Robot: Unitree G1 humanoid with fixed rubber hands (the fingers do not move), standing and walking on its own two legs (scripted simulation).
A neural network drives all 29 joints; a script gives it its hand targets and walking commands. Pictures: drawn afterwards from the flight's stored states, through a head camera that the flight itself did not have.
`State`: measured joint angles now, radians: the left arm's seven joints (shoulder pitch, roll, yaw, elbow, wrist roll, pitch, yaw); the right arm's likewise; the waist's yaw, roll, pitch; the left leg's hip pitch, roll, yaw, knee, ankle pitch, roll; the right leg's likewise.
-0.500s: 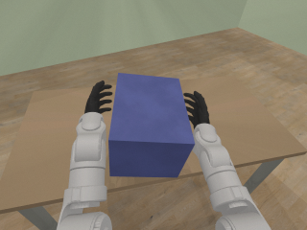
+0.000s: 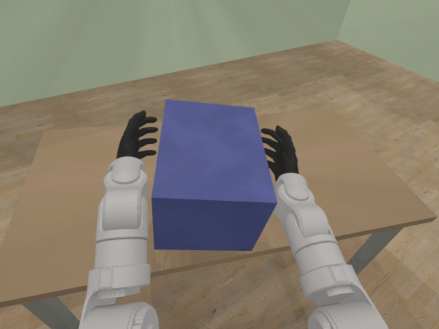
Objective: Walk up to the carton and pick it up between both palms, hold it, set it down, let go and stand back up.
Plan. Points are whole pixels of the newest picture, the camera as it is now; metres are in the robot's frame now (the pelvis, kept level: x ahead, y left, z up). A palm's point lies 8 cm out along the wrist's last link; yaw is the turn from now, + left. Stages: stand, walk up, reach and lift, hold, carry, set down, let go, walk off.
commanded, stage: reach and lift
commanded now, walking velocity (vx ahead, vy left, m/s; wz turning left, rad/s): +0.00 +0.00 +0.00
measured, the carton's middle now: (207, 173) +0.38 -0.01 +0.11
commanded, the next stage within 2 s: hold in 0.26 s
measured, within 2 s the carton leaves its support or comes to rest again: neither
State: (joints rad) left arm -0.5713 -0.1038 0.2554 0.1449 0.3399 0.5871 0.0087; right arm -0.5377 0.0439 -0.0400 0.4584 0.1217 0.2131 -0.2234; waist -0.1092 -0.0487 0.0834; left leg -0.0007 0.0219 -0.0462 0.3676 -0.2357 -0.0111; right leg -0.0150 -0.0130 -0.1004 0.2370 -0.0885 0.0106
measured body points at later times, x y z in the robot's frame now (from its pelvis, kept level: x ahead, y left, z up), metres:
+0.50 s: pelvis +0.00 +0.00 +0.00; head -0.04 +0.03 +0.45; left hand +0.37 +0.14 +0.19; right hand +0.36 -0.13 +0.17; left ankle -0.01 +0.12 -0.75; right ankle +0.04 -0.13 -0.75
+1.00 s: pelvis -0.01 +0.00 +0.00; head -0.04 +0.02 +0.45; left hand +0.37 +0.14 +0.19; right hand +0.36 -0.13 +0.17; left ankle -0.01 +0.12 -0.75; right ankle +0.04 -0.13 -0.75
